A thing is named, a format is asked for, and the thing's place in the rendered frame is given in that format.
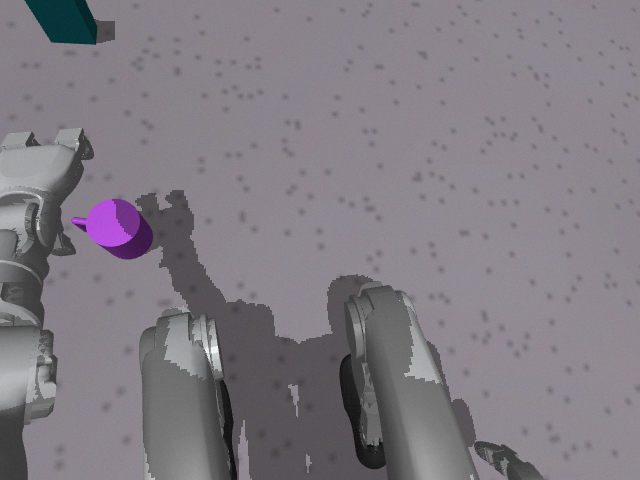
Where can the right robot foot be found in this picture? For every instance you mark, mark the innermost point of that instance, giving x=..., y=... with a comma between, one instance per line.
x=372, y=457

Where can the left robot arm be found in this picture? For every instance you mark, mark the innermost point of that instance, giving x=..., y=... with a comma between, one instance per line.
x=29, y=222

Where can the left robot foot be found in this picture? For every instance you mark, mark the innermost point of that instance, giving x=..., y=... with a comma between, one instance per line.
x=228, y=427

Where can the left robot hand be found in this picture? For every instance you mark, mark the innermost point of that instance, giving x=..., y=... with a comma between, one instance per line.
x=53, y=169

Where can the right robot hand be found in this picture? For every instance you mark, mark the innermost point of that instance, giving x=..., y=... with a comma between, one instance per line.
x=506, y=461

